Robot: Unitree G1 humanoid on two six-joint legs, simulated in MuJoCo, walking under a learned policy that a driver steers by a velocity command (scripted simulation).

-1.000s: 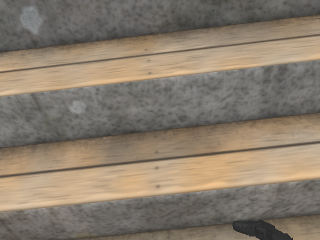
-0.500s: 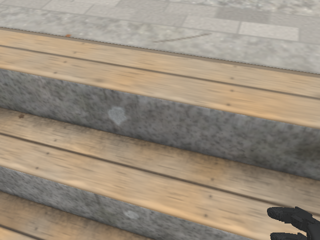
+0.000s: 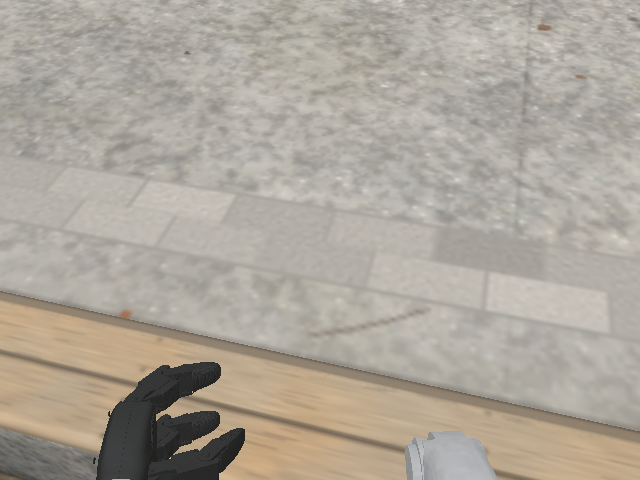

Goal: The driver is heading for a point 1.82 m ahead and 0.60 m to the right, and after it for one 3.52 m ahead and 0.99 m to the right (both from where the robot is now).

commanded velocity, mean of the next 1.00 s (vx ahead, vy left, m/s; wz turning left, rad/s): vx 0.16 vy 0.00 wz -0.49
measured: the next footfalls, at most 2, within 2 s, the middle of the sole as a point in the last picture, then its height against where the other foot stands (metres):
right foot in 0.16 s outside the picture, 0.21 m higher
left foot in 0.66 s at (316, 459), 0.21 m higher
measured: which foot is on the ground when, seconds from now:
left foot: down 0.00-0.12, up 0.14-0.64, down 0.66-1.00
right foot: up 0.00-0.14, down 0.16-0.68, up 0.70-1.00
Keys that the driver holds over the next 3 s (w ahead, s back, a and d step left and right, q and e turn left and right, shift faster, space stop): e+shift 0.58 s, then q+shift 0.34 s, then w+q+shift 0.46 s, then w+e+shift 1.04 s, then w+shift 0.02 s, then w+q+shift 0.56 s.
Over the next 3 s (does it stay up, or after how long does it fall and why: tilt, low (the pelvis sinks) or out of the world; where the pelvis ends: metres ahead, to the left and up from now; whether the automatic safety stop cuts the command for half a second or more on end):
stays up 1.65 -0.58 0.40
